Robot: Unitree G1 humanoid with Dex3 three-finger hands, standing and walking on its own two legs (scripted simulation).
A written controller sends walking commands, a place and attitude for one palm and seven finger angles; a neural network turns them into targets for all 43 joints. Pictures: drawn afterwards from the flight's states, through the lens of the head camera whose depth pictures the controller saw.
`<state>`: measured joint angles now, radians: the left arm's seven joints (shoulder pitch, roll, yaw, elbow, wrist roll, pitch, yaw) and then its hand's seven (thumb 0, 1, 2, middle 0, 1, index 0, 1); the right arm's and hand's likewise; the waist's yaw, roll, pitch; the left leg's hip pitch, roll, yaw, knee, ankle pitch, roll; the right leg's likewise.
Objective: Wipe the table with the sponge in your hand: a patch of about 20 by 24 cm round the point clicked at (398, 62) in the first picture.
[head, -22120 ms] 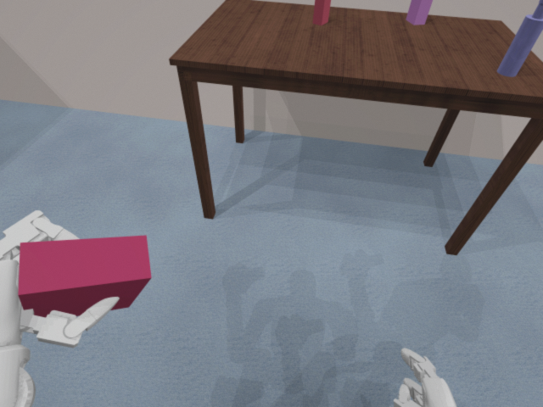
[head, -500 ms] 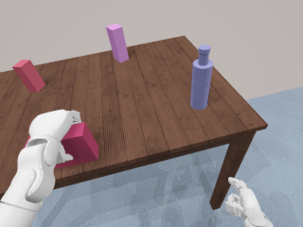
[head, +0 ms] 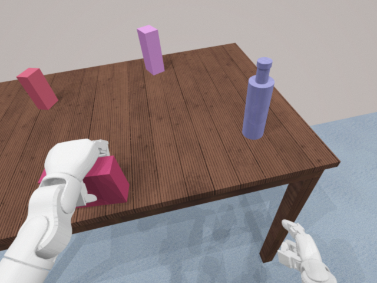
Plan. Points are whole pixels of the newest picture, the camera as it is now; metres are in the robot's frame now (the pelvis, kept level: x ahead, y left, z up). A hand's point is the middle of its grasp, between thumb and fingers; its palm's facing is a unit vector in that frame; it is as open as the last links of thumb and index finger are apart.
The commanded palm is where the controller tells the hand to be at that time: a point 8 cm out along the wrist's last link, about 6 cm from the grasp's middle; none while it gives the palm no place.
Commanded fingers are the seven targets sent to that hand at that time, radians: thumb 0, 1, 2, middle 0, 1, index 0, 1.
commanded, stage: lower the sponge onto the table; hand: left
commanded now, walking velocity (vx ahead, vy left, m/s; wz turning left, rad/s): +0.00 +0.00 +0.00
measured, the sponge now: (91, 188) +0.26 +0.27 +0.07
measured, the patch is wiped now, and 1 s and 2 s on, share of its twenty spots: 0.00 0.05 0.30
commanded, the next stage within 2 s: wipe forward along the first lane in 0.46 s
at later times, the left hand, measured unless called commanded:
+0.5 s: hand (84, 174) +0.26 +0.26 +0.12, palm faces +0.07 -0.06 -1.00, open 9.1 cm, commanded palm +0.23 +0.28 +0.19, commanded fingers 0.00 0.10 1.30 -1.20 -1.60 -1.20 -1.60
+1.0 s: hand (82, 161) +0.30 +0.30 +0.10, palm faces -0.02 -0.02 -1.00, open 9.1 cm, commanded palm +0.28 +0.30 +0.17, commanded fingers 0.00 0.10 1.30 -1.20 -1.60 -1.20 -1.60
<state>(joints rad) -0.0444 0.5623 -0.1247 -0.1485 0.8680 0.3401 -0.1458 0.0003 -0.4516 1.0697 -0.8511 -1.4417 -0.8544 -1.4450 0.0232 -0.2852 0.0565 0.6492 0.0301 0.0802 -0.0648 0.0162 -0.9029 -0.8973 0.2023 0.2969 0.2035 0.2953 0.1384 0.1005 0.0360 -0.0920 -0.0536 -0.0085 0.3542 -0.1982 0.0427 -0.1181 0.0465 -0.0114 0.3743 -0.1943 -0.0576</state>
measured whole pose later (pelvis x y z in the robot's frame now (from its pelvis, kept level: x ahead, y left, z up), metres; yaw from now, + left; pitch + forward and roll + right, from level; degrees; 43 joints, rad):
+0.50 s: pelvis +0.01 +0.00 +0.00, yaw -1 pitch -3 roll +0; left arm 0.06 0.55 -0.09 -0.22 0.89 0.32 -0.05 0.00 -0.45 1.07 -0.85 -1.44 -0.86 -1.44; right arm 0.04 -0.28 0.04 0.65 0.02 0.10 -0.05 0.02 -0.90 -0.90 0.20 0.30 0.20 0.30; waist 0.16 0.10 0.02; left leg -0.08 -0.05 0.00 0.35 -0.22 0.04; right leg -0.10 0.06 0.00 0.37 -0.21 -0.06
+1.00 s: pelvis +0.01 -0.02 +0.00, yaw +0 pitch -1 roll +0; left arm -0.14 0.59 -0.01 0.14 0.90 0.25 -0.05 0.00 -0.45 1.07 -0.85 -1.44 -0.85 -1.44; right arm 0.08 -0.30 0.03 0.69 0.04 0.10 -0.07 0.01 -0.90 -0.90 0.20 0.30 0.20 0.30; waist 0.10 0.08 0.01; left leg -0.13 -0.03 -0.01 0.37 -0.22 0.02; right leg -0.15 0.07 -0.01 0.37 -0.20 -0.08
